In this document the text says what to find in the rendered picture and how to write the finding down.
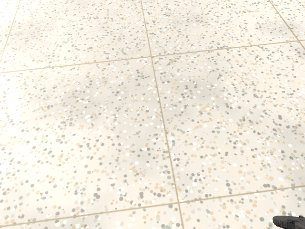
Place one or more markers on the robot right hand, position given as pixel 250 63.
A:
pixel 289 222

